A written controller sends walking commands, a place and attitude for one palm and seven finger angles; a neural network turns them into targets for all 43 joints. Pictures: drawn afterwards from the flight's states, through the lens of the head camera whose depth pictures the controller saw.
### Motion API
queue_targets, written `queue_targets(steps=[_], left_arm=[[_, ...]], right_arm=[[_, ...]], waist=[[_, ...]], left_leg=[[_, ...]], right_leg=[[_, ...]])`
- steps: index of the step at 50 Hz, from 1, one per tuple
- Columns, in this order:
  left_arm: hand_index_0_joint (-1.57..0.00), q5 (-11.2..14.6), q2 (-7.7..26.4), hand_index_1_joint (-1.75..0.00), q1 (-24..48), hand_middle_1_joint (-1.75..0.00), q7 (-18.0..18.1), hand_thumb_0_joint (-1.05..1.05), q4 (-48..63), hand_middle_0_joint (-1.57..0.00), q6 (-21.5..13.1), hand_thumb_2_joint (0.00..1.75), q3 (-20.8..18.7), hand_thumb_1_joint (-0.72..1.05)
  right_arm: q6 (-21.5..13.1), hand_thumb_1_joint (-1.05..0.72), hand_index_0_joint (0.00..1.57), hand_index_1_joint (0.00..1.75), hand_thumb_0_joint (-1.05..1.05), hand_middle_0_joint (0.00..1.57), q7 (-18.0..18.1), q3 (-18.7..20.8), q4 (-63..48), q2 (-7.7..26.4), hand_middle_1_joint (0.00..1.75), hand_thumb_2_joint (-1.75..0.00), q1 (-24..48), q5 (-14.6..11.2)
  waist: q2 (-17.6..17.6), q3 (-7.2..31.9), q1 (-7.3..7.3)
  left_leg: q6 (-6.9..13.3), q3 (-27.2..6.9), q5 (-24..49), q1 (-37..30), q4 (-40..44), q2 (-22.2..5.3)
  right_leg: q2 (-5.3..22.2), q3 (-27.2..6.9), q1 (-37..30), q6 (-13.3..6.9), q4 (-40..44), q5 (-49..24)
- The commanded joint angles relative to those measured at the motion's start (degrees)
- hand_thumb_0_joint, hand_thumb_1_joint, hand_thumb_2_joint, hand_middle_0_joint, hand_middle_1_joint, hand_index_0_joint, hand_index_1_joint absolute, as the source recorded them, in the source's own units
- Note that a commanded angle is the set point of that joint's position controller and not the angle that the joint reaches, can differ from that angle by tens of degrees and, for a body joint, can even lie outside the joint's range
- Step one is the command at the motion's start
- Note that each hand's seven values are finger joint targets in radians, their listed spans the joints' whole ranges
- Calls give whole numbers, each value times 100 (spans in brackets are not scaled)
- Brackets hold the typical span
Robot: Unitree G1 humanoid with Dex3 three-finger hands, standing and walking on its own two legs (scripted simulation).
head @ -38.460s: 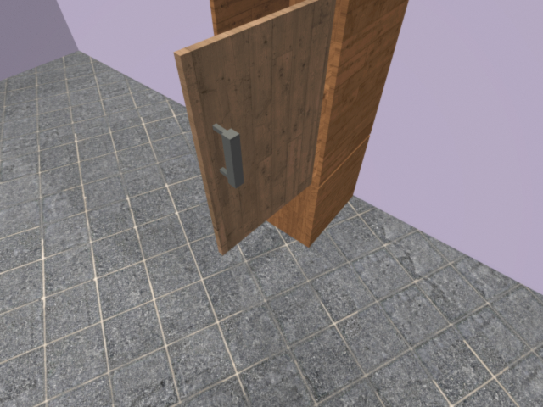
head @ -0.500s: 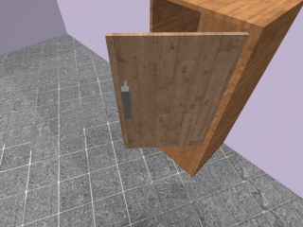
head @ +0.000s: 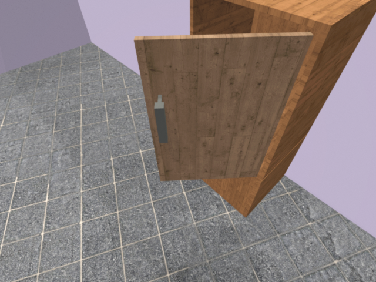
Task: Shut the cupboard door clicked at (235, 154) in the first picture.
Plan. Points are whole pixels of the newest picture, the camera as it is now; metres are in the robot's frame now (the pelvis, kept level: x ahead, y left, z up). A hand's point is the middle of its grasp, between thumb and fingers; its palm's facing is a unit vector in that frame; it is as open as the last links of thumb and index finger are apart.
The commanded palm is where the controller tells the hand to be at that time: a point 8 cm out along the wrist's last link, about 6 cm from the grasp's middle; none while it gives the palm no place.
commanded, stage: look again from close up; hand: left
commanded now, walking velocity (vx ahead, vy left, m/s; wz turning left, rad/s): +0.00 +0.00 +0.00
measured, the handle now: (161, 119) +0.53 +0.11 +0.03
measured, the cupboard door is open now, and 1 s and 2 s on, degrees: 49 49 49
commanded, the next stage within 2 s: shuffle to correct the standing spot in 0.38 s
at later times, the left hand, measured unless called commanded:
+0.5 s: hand out of the picture +0.06 +0.16 -0.17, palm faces +0.01 -0.97 -0.24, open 7.4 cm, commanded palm none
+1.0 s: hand out of the picture +0.05 +0.12 -0.19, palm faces +0.13 -0.97 -0.22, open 7.4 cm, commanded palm none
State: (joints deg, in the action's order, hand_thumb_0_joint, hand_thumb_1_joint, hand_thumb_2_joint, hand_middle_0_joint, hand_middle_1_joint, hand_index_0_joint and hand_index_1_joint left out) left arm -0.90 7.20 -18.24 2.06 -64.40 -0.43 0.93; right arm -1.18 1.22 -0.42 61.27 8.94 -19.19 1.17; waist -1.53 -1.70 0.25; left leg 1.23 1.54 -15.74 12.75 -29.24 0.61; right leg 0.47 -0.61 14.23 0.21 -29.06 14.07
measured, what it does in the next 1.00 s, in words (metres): shifts its weight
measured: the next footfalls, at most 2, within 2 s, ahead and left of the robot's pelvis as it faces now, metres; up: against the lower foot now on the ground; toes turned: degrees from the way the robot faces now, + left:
left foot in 1.18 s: +0.17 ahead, +0.03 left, +0.00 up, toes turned +10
right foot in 1.60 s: +0.18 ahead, -0.28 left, +0.00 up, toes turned +4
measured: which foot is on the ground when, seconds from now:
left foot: down 0.00-0.96, up 0.98-1.00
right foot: down 0.00-1.00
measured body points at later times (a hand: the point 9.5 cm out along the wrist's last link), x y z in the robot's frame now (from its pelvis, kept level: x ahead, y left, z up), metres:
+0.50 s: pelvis +0.02 -0.03 +0.00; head +0.04 -0.04 +0.45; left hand +0.06 +0.21 -0.15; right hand +0.05 -0.26 -0.16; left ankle +0.00 +0.10 -0.74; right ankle +0.02 -0.13 -0.74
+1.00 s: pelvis +0.09 -0.06 -0.02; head +0.12 -0.05 +0.43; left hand +0.05 +0.17 -0.17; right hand +0.10 -0.27 -0.18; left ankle +0.00 +0.08 -0.71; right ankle +0.02 -0.13 -0.74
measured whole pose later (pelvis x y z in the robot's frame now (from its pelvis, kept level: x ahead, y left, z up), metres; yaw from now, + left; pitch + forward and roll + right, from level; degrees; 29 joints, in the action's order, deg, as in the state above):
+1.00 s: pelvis +0.09 -0.06 -0.02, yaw +5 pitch +1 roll +0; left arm -1.8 9.7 -19.1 1.5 -60.9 -0.9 -2.8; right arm -0.2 2.9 0.7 63.1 7.1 -16.7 1.5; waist 0.5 -2.8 -0.8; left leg -0.1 -0.6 -30.0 18.2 -50.0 -2.8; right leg -2.6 5.5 11.2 -5.1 -35.6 26.2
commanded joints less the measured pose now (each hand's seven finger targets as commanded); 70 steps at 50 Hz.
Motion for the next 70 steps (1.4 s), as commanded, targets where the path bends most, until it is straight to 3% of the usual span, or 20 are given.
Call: queue_targets(steps=[1,6,24,33,38,43,45,47,48,49,52,57,58,59,60,61,62,64,67,70], left_arm=[[-20,-12,587,-30,-224,-30,-1,0,207,-20,-140,90,-71,90],[-20,3,696,-30,-159,-30,5,0,240,-20,-174,90,-88,90],[-20,16,1181,-30,236,-30,-19,0,400,-20,-212,90,-239,90],[-20,-25,980,-30,-4,-30,-82,0,349,-20,-74,90,-273,90],[-20,-46,866,-30,-193,-30,-88,0,370,-20,-81,90,-323,90],[-20,-64,688,-30,-331,-30,-85,0,469,-20,-58,90,-380,90],[-20,-67,746,-30,-651,-30,-91,0,403,-20,-60,90,-448,90],[-20,-107,1084,-30,-1406,-30,-61,0,187,-20,-60,90,-551,90],[-20,-119,1052,-30,-1651,-30,-38,0,97,-20,-63,90,-532,90],[-20,-150,897,-30,-1568,-30,7,0,98,-20,-67,90,-474,90],[-20,-167,775,-30,-1074,-30,90,0,342,-20,-32,90,-431,90],[-20,-100,740,-30,-454,-30,18,0,563,-20,56,90,-373,90],[-20,-43,753,-30,-508,-30,7,0,571,-20,61,90,-377,90],[-20,37,503,-30,-811,-30,-19,0,581,-20,60,90,-370,90],[-20,29,603,-30,-848,-30,3,0,709,-20,68,90,-381,90],[-20,-54,877,-30,-779,-30,32,0,770,-20,151,90,-479,90],[-20,-99,678,-30,-402,-30,32,0,857,-20,196,90,-479,90],[-20,-152,567,-30,-419,-30,-99,0,785,-20,279,90,-514,90],[-20,-119,389,-30,-732,-30,-192,0,690,-20,404,90,-509,90],[-20,-90,383,-30,-380,-30,-211,0,845,-20,481,90,-513,90]], right_arm=[[-96,-90,20,30,0,20,22,113,-401,545,30,-90,-147,-45],[-109,-90,20,30,0,20,14,96,-303,597,30,-90,-153,-56],[-134,-90,20,30,0,20,49,126,-97,807,30,-90,253,-31],[-40,-90,20,30,0,20,28,90,-55,527,30,-90,126,45],[-88,-90,20,30,0,20,91,154,17,630,30,-90,-115,41],[-53,-90,20,30,0,20,221,284,72,829,30,-90,-342,55],[-41,-90,20,30,0,20,246,306,-19,745,30,-90,-197,43],[-56,-90,20,30,0,20,238,246,-236,325,30,-90,179,-8],[-44,-90,20,30,0,20,241,259,-413,303,30,-90,640,-30],[-46,-90,20,30,0,20,225,283,-469,329,30,-90,818,-7],[-3,-90,20,30,0,20,114,302,-499,142,30,-90,940,-8],[27,-90,20,30,0,20,154,295,-211,120,30,-90,1,-6],[6,-90,20,30,0,20,213,346,-51,373,30,-90,-564,14],[-31,-90,20,30,0,20,274,443,-37,882,30,-90,-908,78],[-12,-90,20,30,0,20,288,449,-92,1208,30,-90,-1052,16],[47,-90,20,30,0,20,242,422,-227,1218,30,-90,-628,-13],[9,-90,20,30,0,20,287,407,-361,1074,30,-90,-208,11],[-59,-90,20,30,0,20,272,293,-476,764,30,-90,456,34],[-82,-90,20,30,0,20,219,332,-588,787,30,-90,708,55],[11,-90,20,30,0,20,164,459,-620,974,30,-90,586,91]], waist=[[174,-270,8],[616,-494,34],[236,91,-26],[283,-397,-47],[-174,-166,-6],[-630,-166,-2],[-175,-20,-142],[1519,97,-436],[1666,-62,-619],[1334,-164,-563],[547,-194,-344],[645,325,319],[297,751,557],[-1003,1117,595],[-1247,1314,562],[-398,945,413],[-563,242,287],[-527,-522,-102],[-620,-291,-324],[-850,-145,-168]], left_leg=[[132,-740,-378,471,956,-588],[116,-584,136,216,863,-509],[6,-302,1070,-263,699,-535],[76,-328,63,286,317,-456],[248,-641,1271,-8,184,-777],[631,-1247,2906,-360,34,-1357],[440,-778,2653,156,-592,-1051],[27,322,-147,1649,-2171,-154],[-6,209,-2083,2206,-3068,-82],[-5,25,-2170,2454,-3470,-196],[-1,235,-1804,2236,-2993,-335],[27,695,545,-169,-461,-82],[154,352,1495,-1186,146,-427],[869,-1494,3682,-2023,246,-2084],[1685,-3004,5285,-1924,605,-3245],[1876,-2509,4054,-1144,775,-3303],[1748,-2529,3529,-315,1064,-3146],[1248,-1491,2724,646,1280,-2430],[800,-335,2207,1052,1268,-1758],[752,-217,1436,749,1319,-1674]], right_leg=[[341,-399,110,-291,389,326],[426,-548,334,-260,563,209],[577,-599,-345,-345,545,-1392],[505,-444,-79,-409,591,687],[338,62,-114,-377,-126,-372],[101,454,288,-318,-716,-140],[270,176,-398,-404,-360,-1003],[1202,-1010,-1714,-848,325,-3709],[1685,-1514,-1829,-1320,506,-5184],[1663,-1383,-1891,-1590,366,-5759],[1313,-746,-1532,-1462,378,-4778],[547,37,-415,-876,-350,-4011],[491,32,-63,-650,-1223,-3373],[-21,391,934,-255,-2836,-480],[-313,-69,1479,-157,-4200,2132],[-62,-493,1513,-191,-4640,2118],[-13,-453,1799,-105,-4828,1796],[162,-397,1729,9,-4705,987],[117,-42,1205,121,-4295,368],[179,164,1259,222,-3436,344]])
